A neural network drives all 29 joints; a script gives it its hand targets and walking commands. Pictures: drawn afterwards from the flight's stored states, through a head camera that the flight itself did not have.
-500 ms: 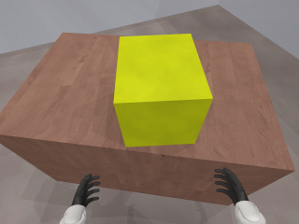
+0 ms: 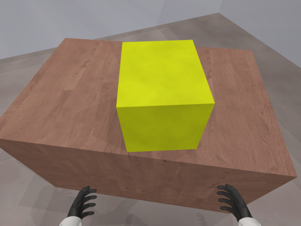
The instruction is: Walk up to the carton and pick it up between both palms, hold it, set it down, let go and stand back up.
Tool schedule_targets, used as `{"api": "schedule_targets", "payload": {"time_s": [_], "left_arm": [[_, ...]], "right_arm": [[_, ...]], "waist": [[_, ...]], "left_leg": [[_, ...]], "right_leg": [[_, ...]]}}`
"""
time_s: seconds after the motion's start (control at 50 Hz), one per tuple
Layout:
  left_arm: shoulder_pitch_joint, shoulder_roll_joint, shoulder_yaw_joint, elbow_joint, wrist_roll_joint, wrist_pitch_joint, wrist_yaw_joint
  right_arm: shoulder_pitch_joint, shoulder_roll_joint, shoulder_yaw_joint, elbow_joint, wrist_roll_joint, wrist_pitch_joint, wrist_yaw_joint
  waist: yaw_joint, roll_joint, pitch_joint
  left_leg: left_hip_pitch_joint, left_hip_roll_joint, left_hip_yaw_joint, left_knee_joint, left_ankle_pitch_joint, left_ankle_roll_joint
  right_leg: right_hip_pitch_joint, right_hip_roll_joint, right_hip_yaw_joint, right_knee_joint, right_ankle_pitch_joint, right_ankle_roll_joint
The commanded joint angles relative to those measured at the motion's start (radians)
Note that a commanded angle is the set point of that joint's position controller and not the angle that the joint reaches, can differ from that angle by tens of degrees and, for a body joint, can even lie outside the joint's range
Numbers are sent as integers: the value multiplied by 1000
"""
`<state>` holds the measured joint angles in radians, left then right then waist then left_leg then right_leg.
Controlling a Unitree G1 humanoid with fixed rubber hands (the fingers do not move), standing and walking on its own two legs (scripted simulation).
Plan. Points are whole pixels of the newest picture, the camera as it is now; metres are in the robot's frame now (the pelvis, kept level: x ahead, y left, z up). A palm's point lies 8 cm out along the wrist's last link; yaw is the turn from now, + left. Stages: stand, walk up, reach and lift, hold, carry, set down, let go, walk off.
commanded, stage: let go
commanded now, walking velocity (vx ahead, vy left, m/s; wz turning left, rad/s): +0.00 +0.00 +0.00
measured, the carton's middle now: (159, 96) +0.52 -0.01 +0.00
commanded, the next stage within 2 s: stand in 0.26 s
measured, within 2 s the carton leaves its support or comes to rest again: neither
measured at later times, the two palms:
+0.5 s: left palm out of the picture +0.08 +0.23 -0.12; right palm out of the picture +0.07 -0.25 -0.12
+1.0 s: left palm out of the picture -0.03 +0.23 -0.15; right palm out of the picture -0.06 -0.19 -0.15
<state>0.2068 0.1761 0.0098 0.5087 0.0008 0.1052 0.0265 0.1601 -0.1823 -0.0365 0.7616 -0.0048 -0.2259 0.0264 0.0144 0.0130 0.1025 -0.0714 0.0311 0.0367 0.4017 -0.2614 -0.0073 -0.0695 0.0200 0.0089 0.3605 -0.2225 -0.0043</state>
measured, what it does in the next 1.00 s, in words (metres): stands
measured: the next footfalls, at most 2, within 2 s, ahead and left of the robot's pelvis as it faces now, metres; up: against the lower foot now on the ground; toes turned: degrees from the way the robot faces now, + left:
none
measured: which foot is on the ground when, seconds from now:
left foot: down 0.00-1.00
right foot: down 0.00-1.00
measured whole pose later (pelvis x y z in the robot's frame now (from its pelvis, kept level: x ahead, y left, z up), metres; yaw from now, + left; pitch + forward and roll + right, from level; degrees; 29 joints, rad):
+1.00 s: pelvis -0.03 +0.02 +0.00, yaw -2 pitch -2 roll +0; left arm 0.36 0.12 0.04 1.03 0.02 -0.01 0.02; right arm 0.39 -0.12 -0.07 1.04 -0.02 0.00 -0.02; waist 0.00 0.00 -0.01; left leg -0.16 0.01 0.08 0.44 -0.24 0.03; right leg -0.18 0.00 0.05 0.42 -0.20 0.03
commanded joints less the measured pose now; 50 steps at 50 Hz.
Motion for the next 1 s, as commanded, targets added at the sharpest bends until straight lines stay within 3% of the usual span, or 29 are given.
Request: {"api": "schedule_targets", "payload": {"time_s": [0.0,0.06,0.18,0.2,0.22,0.24,0.26,0.28,0.3,0.36,0.38,0.48,0.72,0.98], "left_arm": [[-86,126,34,-116,3,-41,-25],[-93,127,39,-115,5,-42,-26],[-130,132,21,-109,-4,-21,-8],[-111,86,8,-150,-22,-20,-8],[-119,99,6,-142,-19,-11,-7],[-128,101,7,-151,-22,-8,-4],[54,178,59,34,68,-78,-22],[91,208,69,50,61,-97,-30],[61,191,66,56,64,-106,-32],[3,136,59,58,60,-138,-41],[12,129,59,70,52,-142,-41],[54,125,63,152,33,-152,-35],[180,96,62,366,26,-136,-8],[207,28,43,518,20,-130,4]], "right_arm": [[-47,-126,-26,-89,-9,-64,-22],[-57,-123,-22,-79,-7,-71,-26],[-96,-110,-41,-99,-29,-38,-14],[-72,-134,-65,-164,-21,-41,-13],[-68,-130,-61,-166,-22,-35,-13],[-74,-126,-63,-170,-25,-28,-13],[26,-158,-63,-22,-26,124,-19],[61,-152,-68,-59,-51,186,-20],[46,-140,-65,-83,-57,209,-20],[100,-144,-67,-58,-17,221,-16],[115,-147,-69,-44,-11,220,-14],[97,-129,-70,-20,-27,212,-13],[246,-102,-63,154,-25,213,-41],[284,-53,-47,263,-19,212,-56]], "waist": [[-13,-66,-181],[-7,-53,-177],[-5,2,-96],[43,-21,-100],[22,-2,-95],[31,2,-89],[8,84,-74],[-2,46,-58],[-8,25,-4],[-24,3,-121],[-26,-12,-155],[-17,-29,-187],[-11,-1,9],[-17,-15,9]], "left_leg": [[109,-39,35,-11,351,-26],[102,-38,36,-21,350,-29],[47,-17,42,-57,247,-27],[-32,-43,48,-23,225,-41],[-25,-38,50,-34,185,-39],[-42,-39,49,-36,170,-38],[-80,93,-36,-19,249,-13],[-117,90,-43,-22,43,-10],[-174,80,-43,-34,-68,-12],[-134,72,-43,-10,86,-8],[-122,71,-40,1,88,-6],[-96,71,-47,12,83,10],[-187,71,-77,-98,-33,30],[-163,74,-98,-142,-83,45]], "right_leg": [[-19,0,-24,-34,394,18],[-4,2,-29,-38,368,14],[-62,9,-37,-59,145,-20],[-36,3,-24,-32,124,-15],[-48,2,-22,-29,112,-20],[-46,1,-22,-28,94,-22],[-132,-103,79,-13,211,3],[-155,-97,80,-31,97,10],[-202,-82,85,-44,11,15],[-102,-91,96,14,244,1],[-99,-91,94,23,267,-5],[-123,-92,99,15,242,-17],[-178,-81,114,-36,63,-18],[-172,-72,94,-28,63,3]]}}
